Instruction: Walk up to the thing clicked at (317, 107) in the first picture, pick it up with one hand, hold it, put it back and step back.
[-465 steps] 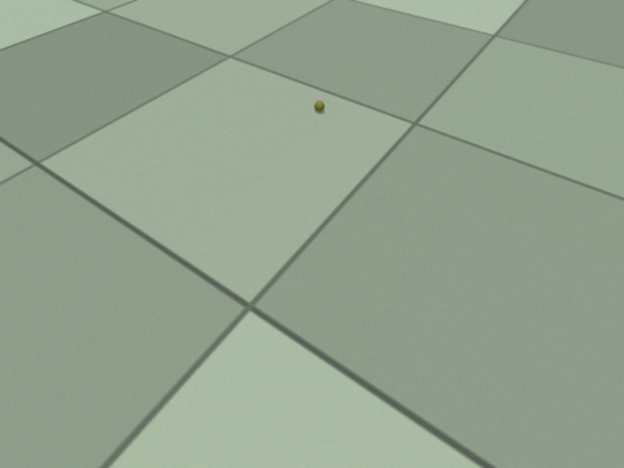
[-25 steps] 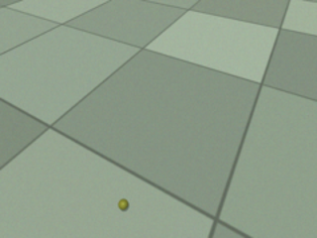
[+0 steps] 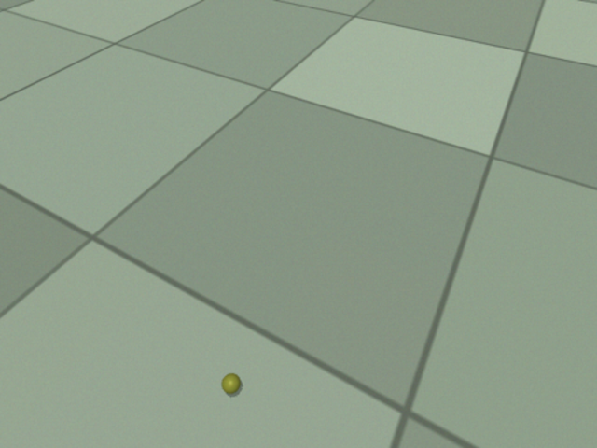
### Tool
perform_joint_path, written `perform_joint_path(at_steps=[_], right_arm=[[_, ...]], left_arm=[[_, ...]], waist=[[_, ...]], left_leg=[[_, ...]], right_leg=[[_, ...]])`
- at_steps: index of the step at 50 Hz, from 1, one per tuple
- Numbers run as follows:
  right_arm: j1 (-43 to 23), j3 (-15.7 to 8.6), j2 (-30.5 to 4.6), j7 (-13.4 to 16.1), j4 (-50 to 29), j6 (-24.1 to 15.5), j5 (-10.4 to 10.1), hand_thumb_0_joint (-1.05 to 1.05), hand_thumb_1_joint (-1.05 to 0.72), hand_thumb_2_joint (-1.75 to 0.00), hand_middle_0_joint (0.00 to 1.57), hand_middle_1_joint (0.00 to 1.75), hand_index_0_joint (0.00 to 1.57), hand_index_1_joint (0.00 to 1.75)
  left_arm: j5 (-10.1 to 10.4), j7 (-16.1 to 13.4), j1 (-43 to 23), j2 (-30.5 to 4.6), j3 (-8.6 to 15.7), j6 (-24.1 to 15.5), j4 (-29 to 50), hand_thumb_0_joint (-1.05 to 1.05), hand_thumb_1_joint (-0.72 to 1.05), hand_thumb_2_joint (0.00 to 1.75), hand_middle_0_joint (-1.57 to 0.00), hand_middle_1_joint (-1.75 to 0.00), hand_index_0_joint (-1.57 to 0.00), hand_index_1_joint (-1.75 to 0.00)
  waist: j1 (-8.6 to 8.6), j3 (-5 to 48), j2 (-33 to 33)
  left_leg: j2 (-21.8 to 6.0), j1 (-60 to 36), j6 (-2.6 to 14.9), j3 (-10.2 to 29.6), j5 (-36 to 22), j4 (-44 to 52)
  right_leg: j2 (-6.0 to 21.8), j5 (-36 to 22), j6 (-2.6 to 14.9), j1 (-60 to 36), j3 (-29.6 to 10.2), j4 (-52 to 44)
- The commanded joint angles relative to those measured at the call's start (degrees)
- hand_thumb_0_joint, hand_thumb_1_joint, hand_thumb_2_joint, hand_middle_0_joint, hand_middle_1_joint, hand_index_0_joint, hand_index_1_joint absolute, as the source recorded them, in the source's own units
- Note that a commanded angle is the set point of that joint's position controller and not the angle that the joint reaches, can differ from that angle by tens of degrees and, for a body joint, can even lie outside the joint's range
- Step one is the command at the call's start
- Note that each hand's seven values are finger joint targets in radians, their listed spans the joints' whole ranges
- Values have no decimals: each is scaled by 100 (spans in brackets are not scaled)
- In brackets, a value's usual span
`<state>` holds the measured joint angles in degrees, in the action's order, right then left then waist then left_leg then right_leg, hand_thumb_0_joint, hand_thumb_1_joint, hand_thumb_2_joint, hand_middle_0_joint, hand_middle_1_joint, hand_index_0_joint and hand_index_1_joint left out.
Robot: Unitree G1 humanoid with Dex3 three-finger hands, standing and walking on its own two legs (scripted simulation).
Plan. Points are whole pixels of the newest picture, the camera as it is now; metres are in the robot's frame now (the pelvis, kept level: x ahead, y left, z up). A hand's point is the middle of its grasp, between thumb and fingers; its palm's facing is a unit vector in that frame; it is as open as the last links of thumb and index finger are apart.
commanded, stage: stand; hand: left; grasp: from above
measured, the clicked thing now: (231, 383) +0.42 +0.25 -0.75
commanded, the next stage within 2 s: rise first in 0.78 s
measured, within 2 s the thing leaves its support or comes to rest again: neither
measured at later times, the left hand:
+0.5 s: hand out of the picture +0.07 +0.26 -0.16, palm faces -0.03 -0.94 -0.35, open 7.3 cm
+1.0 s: hand out of the picture +0.11 +0.25 -0.16, palm faces +0.05 -0.94 -0.33, open 7.7 cm
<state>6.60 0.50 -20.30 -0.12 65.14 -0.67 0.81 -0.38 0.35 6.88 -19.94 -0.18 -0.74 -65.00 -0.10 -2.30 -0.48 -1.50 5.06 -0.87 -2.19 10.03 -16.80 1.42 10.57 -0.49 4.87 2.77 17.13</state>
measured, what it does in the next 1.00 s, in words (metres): stands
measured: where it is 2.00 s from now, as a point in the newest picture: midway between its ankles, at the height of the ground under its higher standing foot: outside the picture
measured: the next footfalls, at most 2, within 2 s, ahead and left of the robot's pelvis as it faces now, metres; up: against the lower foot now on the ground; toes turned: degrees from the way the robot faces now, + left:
none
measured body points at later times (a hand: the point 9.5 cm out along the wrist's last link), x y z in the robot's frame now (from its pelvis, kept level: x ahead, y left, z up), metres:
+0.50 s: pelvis +0.00 +0.00 +0.00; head +0.01 +0.00 +0.45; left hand +0.07 +0.31 -0.13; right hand +0.07 -0.30 -0.13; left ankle -0.01 +0.13 -0.75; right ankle -0.01 -0.12 -0.75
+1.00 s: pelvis -0.01 +0.00 -0.01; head +0.03 +0.00 +0.44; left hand +0.11 +0.30 -0.13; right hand +0.09 -0.28 -0.14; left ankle -0.01 +0.13 -0.75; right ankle -0.01 -0.12 -0.75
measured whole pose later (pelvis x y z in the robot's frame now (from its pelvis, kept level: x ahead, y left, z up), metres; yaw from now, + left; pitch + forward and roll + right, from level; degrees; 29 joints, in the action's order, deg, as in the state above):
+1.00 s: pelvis -0.01 +0.00 -0.01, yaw +1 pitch +2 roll +0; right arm 9.7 0.6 -18.9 1.8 53.7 -2.1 -2.2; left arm 0.7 -0.4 1.6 -18.5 3.1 -1.4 -62.4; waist -0.5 -3.0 -0.4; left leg -1.0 13.1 -0.3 -1.4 12.4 -23.9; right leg 2.1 13.0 -0.6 12.4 3.4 23.8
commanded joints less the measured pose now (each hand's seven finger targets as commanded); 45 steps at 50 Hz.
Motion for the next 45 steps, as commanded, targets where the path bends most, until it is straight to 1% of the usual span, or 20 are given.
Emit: perform_joint_path(at_steps=[1, 3, 7, 8, 13, 14, 17, 18, 23, 24, 27, 29, 30, 31, 32, 38, 39, 43, 44, 45], right_arm=[[-201, -256, -1173, 63, -326, -100, -28, 0, -90, -90, 20, 30, 20, 30], [-212, -246, -1202, 57, -332, -102, -32, 0, -90, -90, 20, 30, 20, 30], [-209, -242, -1165, 65, -356, -108, -23, 0, -90, -90, 20, 30, 20, 30], [-229, -247, -1197, 65, -358, -108, -30, 0, -90, -90, 20, 30, 20, 30], [-170, -234, -1180, 72, -352, -117, -14, 0, -90, -90, 20, 30, 20, 30], [-224, -239, -1209, 74, -347, -115, -24, 0, -90, -90, 20, 30, 20, 30], [-229, -258, -1202, 73, -362, -113, -23, 0, -90, -90, 20, 30, 20, 30], [-202, -237, -1187, 69, -356, -116, -18, 0, -90, -90, 20, 30, 20, 30], [-200, -248, -1181, 67, -341, -115, -20, 0, -90, -90, 20, 30, 20, 30], [-245, -256, -1209, 68, -345, -113, -19, 0, -90, -90, 20, 30, 20, 30], [-214, -263, -1192, 61, -351, -109, -19, 0, -90, -90, 20, 30, 20, 30], [-232, -259, -1183, 53, -330, -108, -25, 0, -90, -90, 20, 30, 20, 30], [-204, -258, -1181, 52, -329, -107, -19, 0, -90, -90, 20, 30, 20, 30], [-193, -253, -1197, 53, -318, -112, -14, 0, -90, -90, 20, 30, 20, 30], [-167, -252, -1176, 53, -324, -112, -13, 0, -90, -90, 20, 30, 20, 30], [-215, -254, -1212, 65, -324, -125, -26, 0, -90, -90, 20, 30, 20, 30], [-182, -248, -1182, 69, -309, -123, -18, 0, -90, -90, 20, 30, 20, 30], [-187, -251, -1191, 67, -325, -122, -27, 0, -90, -90, 20, 30, 20, 30], [-182, -263, -1207, 71, -334, -116, -25, 0, -93, -92, 20, 30, 20, 30], [-54, -24, -241, 188, -1920, -382, -421, 0, -98, -92, 20, 30, 20, 30]], left_arm=[[-14, -109, -203, -1264, 239, -125, 313, 0, 90, 90, -20, -30, -20, -30], [-15, -100, -165, -1217, 223, -128, 313, 0, 90, 90, -20, -30, -20, -30], [-20, -107, -232, -1276, 251, -125, 342, 0, 90, 90, -20, -30, -20, -30], [-22, -105, -209, -1248, 239, -131, 348, 0, 90, 90, -20, -30, -20, -30], [-19, -101, -234, -1252, 247, -107, 336, 0, 90, 90, -20, -30, -20, -30], [-18, -98, -201, -1225, 241, -103, 326, 0, 90, 90, -20, -30, -20, -30], [-33, -96, -200, -1245, 250, -99, 335, 0, 90, 90, -20, -30, -20, -30], [-26, -86, -225, -1228, 241, -100, 335, 0, 90, 90, -20, -30, -20, -30], [-19, -94, -227, -1234, 240, -100, 343, 0, 90, 90, -20, -30, -20, -30], [-30, -91, -199, -1221, 234, -99, 351, 0, 90, 90, -20, -30, -20, -30], [-33, -97, -212, -1235, 235, -111, 343, 0, 90, 90, -20, -30, -20, -30], [-22, -99, -167, -1246, 226, -124, 334, 0, 90, 90, -20, -30, -20, -30], [-19, -104, -221, -1251, 233, -123, 327, 0, 90, 90, -20, -30, -20, -30], [-18, -94, -177, -1232, 229, -126, 338, 0, 90, 90, -20, -30, -20, -30], [-15, -97, -202, -1259, 233, -119, 343, 0, 90, 90, -20, -30, -20, -30], [-27, -99, -151, -1225, 226, -112, 329, 0, 90, 90, -20, -30, -20, -30], [-19, -98, -170, -1240, 237, -105, 330, 0, 90, 90, -20, -30, -20, -30], [-25, -106, -179, -1221, 225, -106, 346, 0, 90, 90, -20, -30, -20, -30], [-26, -110, -189, -1237, 233, -111, 349, 0, 82, 94, -21, -32, -19, -34], [278, -191, -2200, -276, 262, -618, 2359, 0, 74, 98, -25, -40, -19, -42]], waist=[[8, 382, 168], [18, 357, 60], [-7, 447, 54], [7, 456, 22], [-5, 320, 31], [27, 253, -24], [21, 366, 110], [8, 318, 54], [-5, 305, 93], [24, 319, 24], [-2, 418, 103], [19, 338, 112], [-19, 339, 123], [8, 332, 75], [-19, 364, 67], [26, 411, 38], [14, 433, 64], [16, 411, 95], [15, 421, 108], [-681, -199, 40]], left_leg=[[-693, -110, 181, 595, -953, 199], [-682, -93, 179, 571, -941, 178], [-691, -138, 188, 556, -1023, 161], [-713, -185, 191, 565, -1134, 139], [-709, -42, 185, 555, -969, 223], [-694, -33, 184, 573, -905, 223], [-701, -123, 193, 573, -881, 212], [-692, -65, 198, 550, -880, 221], [-679, -23, 159, 583, -748, 273], [-689, -56, 185, 569, -721, 240], [-695, -79, 204, 569, -827, 197], [-688, -87, 186, 599, -839, 235], [-676, -63, 181, 590, -868, 217], [-669, -57, 182, 566, -816, 204], [-677, -41, 177, 575, -794, 238], [-697, -101, 198, 582, -1053, 192], [-678, -90, 178, 578, -996, 218], [-694, -115, 178, 590, -1123, 212], [-699, -127, 201, 572, -1100, 158], [151, 684, 177, -73, -192, -240]], right_leg=[[706, -1023, 147, -32, -588, -274], [713, -1062, 139, -25, -612, -303], [744, -1196, 165, -91, -635, -247], [729, -1246, 163, -85, -604, -208], [714, -990, 148, -50, -613, -257], [710, -953, 134, -12, -608, -290], [702, -867, 147, 5, -596, -283], [727, -937, 160, -28, -629, -299], [693, -720, 145, 15, -607, -303], [705, -761, 150, 30, -620, -316], [728, -875, 160, -60, -621, -297], [702, -842, 141, 2, -597, -299], [712, -885, 144, -21, -610, -297], [730, -939, 135, -5, -645, -329], [721, -855, 149, -33, -614, -291], [739, -1096, 148, -94, -606, -253], [723, -981, 146, -81, -594, -242], [712, -1025, 144, -49, -549, -224], [734, -1069, 150, -84, -579, -240], [-96, -602, 84, 1285, -149, 150]])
